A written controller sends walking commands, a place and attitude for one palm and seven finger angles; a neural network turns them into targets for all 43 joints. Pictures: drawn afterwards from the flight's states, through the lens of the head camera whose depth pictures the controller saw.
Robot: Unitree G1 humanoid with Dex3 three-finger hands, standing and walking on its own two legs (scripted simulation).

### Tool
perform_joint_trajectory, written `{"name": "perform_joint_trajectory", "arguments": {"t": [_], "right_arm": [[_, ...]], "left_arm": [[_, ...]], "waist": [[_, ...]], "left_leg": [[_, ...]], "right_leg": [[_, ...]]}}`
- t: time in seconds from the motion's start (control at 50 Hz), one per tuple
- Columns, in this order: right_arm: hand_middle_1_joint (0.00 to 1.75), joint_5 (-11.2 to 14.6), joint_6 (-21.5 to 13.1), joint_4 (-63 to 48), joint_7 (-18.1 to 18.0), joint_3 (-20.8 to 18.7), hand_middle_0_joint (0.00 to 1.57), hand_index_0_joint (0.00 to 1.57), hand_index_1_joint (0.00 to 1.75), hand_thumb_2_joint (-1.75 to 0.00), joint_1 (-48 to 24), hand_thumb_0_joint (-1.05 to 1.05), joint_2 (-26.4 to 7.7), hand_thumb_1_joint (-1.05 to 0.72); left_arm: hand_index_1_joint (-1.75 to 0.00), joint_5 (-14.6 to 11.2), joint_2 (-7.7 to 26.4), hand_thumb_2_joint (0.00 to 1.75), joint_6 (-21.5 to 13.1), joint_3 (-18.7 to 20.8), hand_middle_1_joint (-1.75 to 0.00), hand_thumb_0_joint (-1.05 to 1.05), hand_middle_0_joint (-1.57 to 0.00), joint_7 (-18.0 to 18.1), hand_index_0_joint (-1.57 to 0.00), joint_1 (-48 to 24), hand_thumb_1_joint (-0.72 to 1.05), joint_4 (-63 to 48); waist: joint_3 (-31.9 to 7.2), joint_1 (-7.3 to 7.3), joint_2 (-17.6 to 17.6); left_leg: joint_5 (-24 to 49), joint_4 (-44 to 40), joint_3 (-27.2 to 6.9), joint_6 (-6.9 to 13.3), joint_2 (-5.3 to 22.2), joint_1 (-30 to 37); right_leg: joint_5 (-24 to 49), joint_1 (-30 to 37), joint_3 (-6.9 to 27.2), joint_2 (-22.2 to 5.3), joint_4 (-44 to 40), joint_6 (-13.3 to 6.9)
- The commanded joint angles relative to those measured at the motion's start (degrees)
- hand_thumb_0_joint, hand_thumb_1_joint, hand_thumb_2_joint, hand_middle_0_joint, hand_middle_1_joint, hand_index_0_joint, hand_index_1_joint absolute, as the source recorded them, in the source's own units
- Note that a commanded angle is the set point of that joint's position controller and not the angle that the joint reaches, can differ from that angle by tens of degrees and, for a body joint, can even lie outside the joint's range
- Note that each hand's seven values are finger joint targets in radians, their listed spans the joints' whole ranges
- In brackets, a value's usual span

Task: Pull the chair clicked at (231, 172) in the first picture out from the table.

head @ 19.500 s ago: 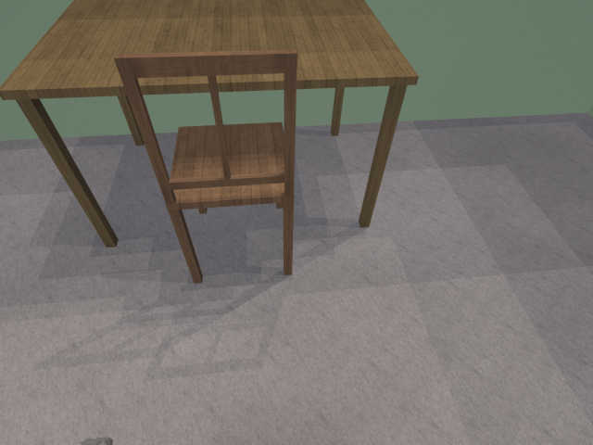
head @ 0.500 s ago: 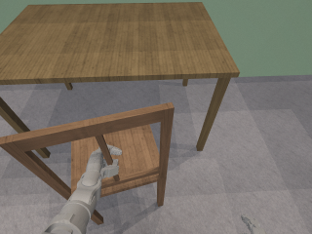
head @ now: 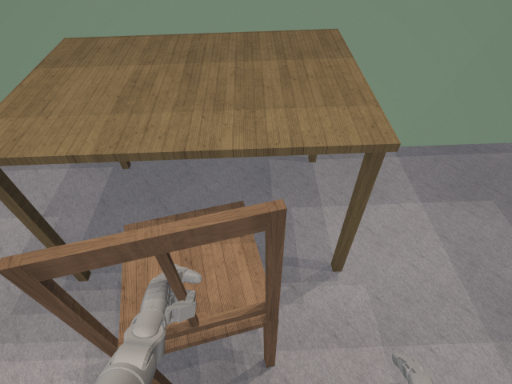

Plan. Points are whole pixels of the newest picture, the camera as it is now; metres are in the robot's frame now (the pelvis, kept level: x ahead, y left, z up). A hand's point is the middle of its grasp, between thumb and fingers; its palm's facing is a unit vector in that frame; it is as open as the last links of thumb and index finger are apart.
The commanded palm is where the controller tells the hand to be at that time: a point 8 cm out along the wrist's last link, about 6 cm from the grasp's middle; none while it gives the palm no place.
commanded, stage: open the thumb and straighten the fingers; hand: left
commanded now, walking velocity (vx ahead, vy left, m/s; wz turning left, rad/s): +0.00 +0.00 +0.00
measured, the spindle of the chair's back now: (180, 293) +0.30 +0.16 -0.08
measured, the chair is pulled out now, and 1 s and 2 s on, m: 0.19 0.19 0.19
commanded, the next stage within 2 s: draw the fingers out of the gap in 0.84 s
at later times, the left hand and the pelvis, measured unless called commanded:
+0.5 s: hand (179, 297) +0.28 +0.16 -0.07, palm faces +0.02 -0.98 -0.18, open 12.2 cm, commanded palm +0.26 +0.20 -0.05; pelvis -0.02 +0.01 -0.04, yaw +0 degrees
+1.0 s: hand (180, 302) +0.28 +0.16 -0.08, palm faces +0.02 -0.98 -0.17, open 17.4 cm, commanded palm +0.25 +0.21 -0.06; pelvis -0.04 +0.02 -0.05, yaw +0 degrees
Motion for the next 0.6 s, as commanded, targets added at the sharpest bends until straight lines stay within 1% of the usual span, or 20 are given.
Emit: {"name": "perform_joint_trajectory", "arguments": {"t": [0.0,0.06,0.08,0.1,0.12,0.16,0.18,0.2,0.24,0.26,0.3,0.32,0.34,0.36,0.38,0.4,0.44,0.5,0.54,0.58], "right_arm": [[0.30,-0.4,-2.6,-7.3,-0.4,-2.2,0.20,0.20,0.30,-0.90,-3.7,0.00,-6.2,-0.90],[0.30,-0.5,-2.6,-7.4,-0.3,-2.2,0.20,0.20,0.30,-0.90,-3.9,0.00,-6.0,-0.90],[0.30,-0.5,-2.8,-8.1,-0.4,-2.2,0.20,0.20,0.30,-0.90,-4.2,0.00,-6.1,-0.90],[0.30,1.0,-3.2,-7.0,2.5,-4.4,0.20,0.20,0.30,-0.90,-1.1,0.00,-9.2,-0.90],[0.30,0.7,-3.6,-7.8,3.7,-5.0,0.20,0.20,0.30,-0.90,-1.5,0.00,-9.5,-0.90],[0.30,0.6,-4.6,-9.3,5.0,-5.5,0.20,0.20,0.30,-0.90,-1.7,0.00,-8.2,-0.90],[0.30,0.7,-4.9,-9.7,5.5,-5.4,0.20,0.20,0.30,-0.90,-1.4,0.00,-8.1,-0.90],[0.30,0.7,-5.3,-10.3,5.9,-5.3,0.20,0.20,0.30,-0.90,-1.2,0.00,-7.8,-0.90],[0.30,0.8,-5.7,-11.0,6.3,-5.3,0.20,0.20,0.30,-0.90,-1.1,0.00,-8.1,-0.90],[0.30,1.0,-5.7,-11.6,6.4,-5.3,0.20,0.20,0.30,-0.90,-1.2,0.00,-8.4,-0.90],[0.30,1.2,-5.7,-12.6,6.4,-5.2,0.20,0.20,0.30,-0.90,-1.5,0.00,-8.5,-0.90],[0.30,1.2,-5.4,-12.3,6.0,-5.3,0.20,0.20,0.30,-0.90,-1.3,0.00,-9.3,-0.90],[0.30,1.1,-5.3,-12.6,5.7,-5.2,0.20,0.20,0.30,-0.90,-1.4,0.00,-9.1,-0.90],[0.30,1.1,-5.4,-13.2,5.5,-5.0,0.20,0.20,0.30,-0.90,-1.6,0.00,-8.7,-0.90],[0.30,1.2,-5.5,-13.5,5.4,-5.0,0.20,0.20,0.30,-0.90,-1.5,0.00,-9.0,-0.90],[0.30,1.2,-5.7,-13.5,5.3,-4.7,0.20,0.20,0.30,-0.90,-1.6,0.00,-8.8,-0.90],[0.30,1.2,-5.8,-13.5,4.9,-4.7,0.20,0.20,0.30,-0.90,-1.4,0.00,-9.2,-0.90],[0.30,1.3,-6.1,-13.3,4.7,-4.4,0.20,0.20,0.30,-0.90,-1.4,0.00,-9.1,-0.90],[0.30,1.1,-6.5,-13.3,4.5,-4.5,0.20,0.20,0.30,-0.90,-1.1,0.00,-9.2,-0.90],[0.30,0.9,-6.7,-13.3,4.5,-4.4,0.20,0.20,0.30,-0.90,-0.9,0.00,-9.0,-0.90]], "left_arm": [[-1.45,1.0,7.6,0.90,-2.1,1.4,-1.45,0.00,-0.50,0.3,-0.50,-13.7,0.90,-10.7],[-1.45,1.2,7.6,0.90,-2.4,1.5,-1.45,0.00,-0.50,0.2,-0.50,-14.3,0.90,-11.3],[-1.45,1.0,10.0,0.90,-2.8,3.0,-1.45,0.00,-0.50,0.5,-0.50,-14.0,0.90,-16.6],[-1.45,1.0,7.3,0.84,0.4,2.8,-1.45,0.00,-0.50,-1.3,-0.50,-11.3,0.78,-12.2],[-1.45,0.5,11.3,0.78,0.8,7.5,-1.45,0.00,-0.50,-2.0,-0.50,-13.6,0.66,-16.8],[-1.45,1.0,10.4,0.67,1.2,7.3,-1.45,0.00,-0.50,-3.4,-0.50,-12.1,0.42,-21.9],[-1.45,1.3,10.3,0.61,1.7,6.6,-1.45,0.00,-0.50,-3.5,-0.50,-11.9,0.30,-23.3],[-1.45,1.3,8.3,0.55,2.5,5.7,-1.45,0.00,-0.50,-3.6,-0.50,-9.8,0.17,-23.1],[-1.45,1.0,7.2,0.43,4.2,5.2,-1.45,0.00,-0.50,-3.8,-0.50,-8.8,-0.07,-23.4],[-1.45,0.7,7.4,0.37,5.3,5.8,-1.45,0.00,-0.50,-3.8,-0.50,-7.3,-0.19,-23.1],[-1.38,0.7,7.0,0.26,7.2,5.0,-1.38,0.00,-0.47,-3.5,-0.47,-9.1,-0.43,-25.7],[-1.30,0.9,13.7,0.20,7.8,10.7,-1.30,0.00,-0.45,-2.7,-0.45,-13.7,-0.55,-27.5],[-1.23,1.3,13.4,0.20,8.8,10.4,-1.23,0.00,-0.43,-2.7,-0.43,-13.5,-0.55,-28.0],[-1.16,1.2,10.6,0.20,9.7,8.4,-1.16,0.00,-0.40,-2.7,-0.40,-12.6,-0.55,-28.6],[-1.09,1.1,10.0,0.20,10.6,7.7,-1.09,0.00,-0.38,-2.8,-0.38,-12.7,-0.55,-28.8],[-1.01,0.7,9.2,0.20,11.2,7.4,-1.01,0.00,-0.35,-2.7,-0.35,-12.2,-0.55,-28.9],[-0.87,0.2,9.0,0.20,12.2,7.4,-0.87,0.00,-0.30,-2.8,-0.30,-13.0,-0.55,-29.6],[-0.65,0.3,6.9,0.20,13.1,5.0,-0.65,0.00,-0.22,-2.4,-0.22,-17.1,-0.55,-30.9],[-0.51,0.5,8.2,0.20,13.3,6.2,-0.51,0.00,-0.18,-1.6,-0.18,-16.7,-0.55,-31.9],[-0.36,1.2,7.3,0.20,13.6,5.3,-0.36,0.00,-0.13,-1.0,-0.13,-16.5,-0.55,-33.1]], "waist": [[-12.3,-0.16,0.2],[-12.5,-0.09,0.3],[-12.4,-0.01,1.4],[-10.3,-3.47,-8.0],[-14.1,-2.04,-10.9],[-17.4,-1.77,-2.4],[-17.5,-2.12,0.4],[-17.1,-2.19,-1.2],[-16.4,-2.39,-4.6],[-16.2,-1.94,-5.0],[-16.6,-2.24,-2.8],[-17.3,-1.98,-1.9],[-18.2,-1.75,-0.8],[-18.1,-1.84,-1.4],[-17.5,-2.33,-1.5],[-17.4,-2.07,-1.7],[-17.3,-2.35,-4.4],[-16.5,-3.23,-2.1],[-18.5,-2.63,-2.2],[-19.7,-2.42,0.1]], "left_leg": [[22.6,0.3,-0.8,2.1,2.0,11.4],[22.8,0.4,-0.6,2.2,1.9,11.7],[23.0,-0.1,-1.2,2.2,1.9,11.5],[16.3,2.4,1.8,3.8,-1.8,2.9],[14.5,4.5,1.8,4.2,-2.6,-0.6],[12.0,8.0,2.7,4.2,-3.4,-2.3],[11.3,9.0,2.4,3.9,-3.3,-2.6],[9.8,10.3,2.3,4.0,-3.1,-4.0],[7.5,12.2,1.9,4.2,-3.0,-7.6],[6.1,12.9,1.9,4.1,-3.1,-9.4],[4.2,13.9,1.6,4.1,-3.0,-10.1],[3.6,14.2,1.4,4.2,-3.0,-10.3],[3.4,14.4,1.4,4.1,-3.1,-10.2],[3.7,14.7,1.3,4.1,-3.1,-10.4],[3.4,14.9,1.0,4.1,-2.8,-10.6],[3.3,15.2,0.9,4.1,-2.8,-11.0],[2.3,15.7,0.5,4.0,-2.5,-11.9],[0.4,15.8,-0.4,3.8,-2.2,-11.4],[0.4,16.1,-0.8,3.7,-2.1,-11.1],[1.7,16.3,-1.1,3.4,-2.0,-10.1]], "right_leg": [[19.3,-1.4,1.8,-5.1,-4.0,0.9],[19.5,-1.5,1.8,-5.0,-4.0,0.9],[18.2,-0.4,1.6,-5.0,-4.2,0.8],[21.4,-6.5,-0.1,-1.9,1.1,1.3],[24.0,-5.4,0.2,-1.9,3.5,1.5],[22.0,-7.1,1.2,-2.0,6.6,1.4],[20.0,-8.3,1.1,-1.8,7.2,1.0],[17.4,-10.5,0.6,-1.6,8.2,1.2],[15.1,-13.0,0.4,-1.4,10.0,1.3],[13.5,-13.7,0.5,-1.4,10.7,1.4],[10.1,-15.8,0.3,-1.4,11.8,1.3],[9.2,-15.9,0.7,-1.4,11.9,1.2],[8.4,-15.9,0.9,-1.3,12.4,1.1],[8.5,-16.4,0.5,-1.2,12.8,1.1],[7.2,-17.5,0.2,-1.0,13.1,1.0],[7.1,-17.8,0.2,-1.0,13.4,0.9],[5.7,-18.7,-0.1,-0.8,13.8,1.0],[2.1,-21.6,-0.5,-0.5,14.4,0.9],[1.5,-21.5,-0.6,-0.5,15.0,0.6],[1.7,-21.7,-0.9,-0.4,15.8,0.4]]}}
